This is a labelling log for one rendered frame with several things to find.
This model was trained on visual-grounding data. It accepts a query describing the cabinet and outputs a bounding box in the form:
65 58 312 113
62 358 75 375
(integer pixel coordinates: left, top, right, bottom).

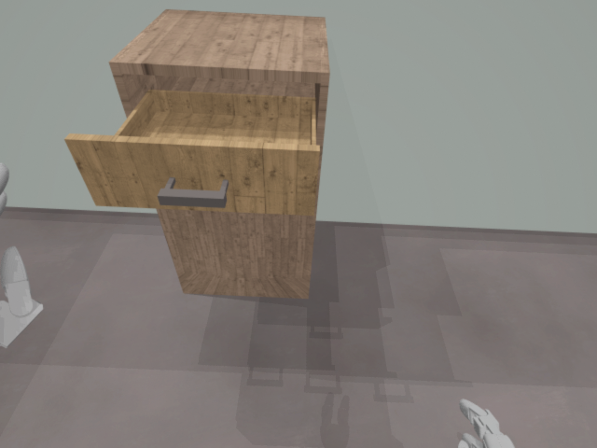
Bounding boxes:
109 9 330 299

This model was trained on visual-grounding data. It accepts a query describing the drawer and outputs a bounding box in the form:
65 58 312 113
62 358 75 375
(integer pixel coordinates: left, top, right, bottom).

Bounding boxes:
64 90 320 216

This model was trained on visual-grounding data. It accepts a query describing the right robot hand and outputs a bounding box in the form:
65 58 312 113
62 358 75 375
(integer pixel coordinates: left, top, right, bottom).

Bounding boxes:
458 399 515 448

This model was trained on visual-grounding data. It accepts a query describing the handle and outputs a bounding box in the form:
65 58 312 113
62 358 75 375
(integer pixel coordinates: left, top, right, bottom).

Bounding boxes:
158 177 229 208

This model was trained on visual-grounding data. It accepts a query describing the left robot hand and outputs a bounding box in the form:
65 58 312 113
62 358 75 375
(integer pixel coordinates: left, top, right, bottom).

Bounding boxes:
0 163 43 348

